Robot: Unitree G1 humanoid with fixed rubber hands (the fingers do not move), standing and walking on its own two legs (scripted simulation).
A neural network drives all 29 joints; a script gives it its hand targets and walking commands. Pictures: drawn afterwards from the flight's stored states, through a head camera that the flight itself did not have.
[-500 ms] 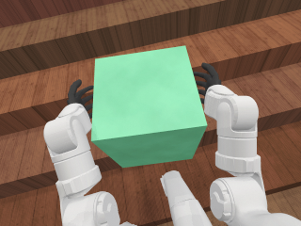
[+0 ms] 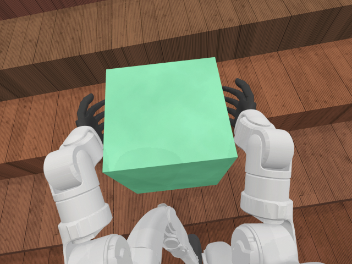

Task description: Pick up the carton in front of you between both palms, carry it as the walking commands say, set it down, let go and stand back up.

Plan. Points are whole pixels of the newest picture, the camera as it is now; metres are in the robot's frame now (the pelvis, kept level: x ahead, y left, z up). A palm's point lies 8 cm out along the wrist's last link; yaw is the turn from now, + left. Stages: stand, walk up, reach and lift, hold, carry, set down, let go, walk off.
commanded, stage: carry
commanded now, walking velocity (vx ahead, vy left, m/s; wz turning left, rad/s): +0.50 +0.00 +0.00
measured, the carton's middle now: (170, 135) +0.37 -0.03 +0.01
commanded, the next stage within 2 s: none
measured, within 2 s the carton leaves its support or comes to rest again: neither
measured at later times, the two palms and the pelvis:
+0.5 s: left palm out of the picture +0.62 +0.13 +0.47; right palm out of the picture +0.68 -0.17 +0.48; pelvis +0.31 -0.09 +0.29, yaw +0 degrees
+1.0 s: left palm out of the picture +1.00 +0.11 +0.56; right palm out of the picture +0.94 -0.19 +0.56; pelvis +0.60 +0.01 +0.43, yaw -1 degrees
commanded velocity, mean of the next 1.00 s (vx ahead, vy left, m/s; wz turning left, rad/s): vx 0.50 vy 0.00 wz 0.00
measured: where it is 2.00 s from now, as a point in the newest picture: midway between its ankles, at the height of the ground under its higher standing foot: outside the picture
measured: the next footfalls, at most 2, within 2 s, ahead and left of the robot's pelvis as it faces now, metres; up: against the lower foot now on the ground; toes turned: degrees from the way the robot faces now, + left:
right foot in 0.28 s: +0.40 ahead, -0.17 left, +0.17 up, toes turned -8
left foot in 0.84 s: +0.73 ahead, +0.11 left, +0.35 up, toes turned +8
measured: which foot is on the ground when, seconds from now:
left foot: down 0.00-0.28, up 0.30-0.82, down 0.84-1.00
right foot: up 0.00-0.26, down 0.28-0.84, up 0.86-1.00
